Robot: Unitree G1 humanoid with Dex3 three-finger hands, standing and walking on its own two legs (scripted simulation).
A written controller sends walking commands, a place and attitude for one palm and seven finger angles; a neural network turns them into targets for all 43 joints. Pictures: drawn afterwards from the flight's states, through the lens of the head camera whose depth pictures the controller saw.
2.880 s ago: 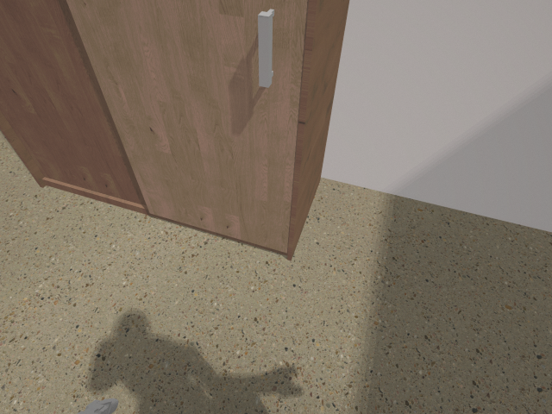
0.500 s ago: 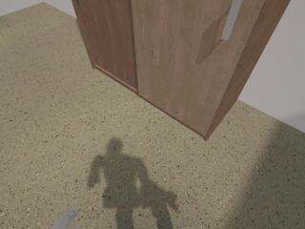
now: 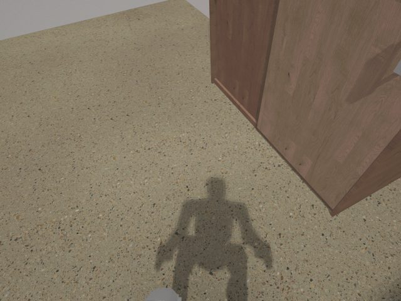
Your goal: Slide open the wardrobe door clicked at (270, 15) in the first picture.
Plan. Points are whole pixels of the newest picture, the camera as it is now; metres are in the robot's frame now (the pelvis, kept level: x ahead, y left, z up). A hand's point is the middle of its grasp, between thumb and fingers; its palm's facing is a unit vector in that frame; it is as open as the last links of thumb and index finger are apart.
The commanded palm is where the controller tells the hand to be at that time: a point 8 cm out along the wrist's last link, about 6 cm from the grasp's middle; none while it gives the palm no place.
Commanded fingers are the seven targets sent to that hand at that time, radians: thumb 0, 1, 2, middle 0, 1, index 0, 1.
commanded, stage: walk to a spot facing it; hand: right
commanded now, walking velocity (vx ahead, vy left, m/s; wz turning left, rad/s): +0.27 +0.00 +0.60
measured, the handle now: out of the picture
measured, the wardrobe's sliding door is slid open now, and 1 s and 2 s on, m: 0.00 0.00 0.00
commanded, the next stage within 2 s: none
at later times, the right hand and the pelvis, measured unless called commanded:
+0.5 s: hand out of the picture +0.14 -0.14 -0.18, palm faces -0.19 +0.96 -0.18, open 7.4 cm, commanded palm none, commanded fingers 0.00 -0.90 -0.90 0.20 0.30 0.20 0.30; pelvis +0.11 +0.04 +0.00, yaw +15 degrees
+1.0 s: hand (260, 181) +0.48 -0.13 -0.17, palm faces -0.42 +0.90 -0.16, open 7.4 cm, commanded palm none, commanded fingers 0.00 -0.90 -0.90 0.20 0.30 0.20 0.30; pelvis +0.32 +0.01 +0.00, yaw +30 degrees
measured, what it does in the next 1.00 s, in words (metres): walks ahead, turning left: left foot, then right foot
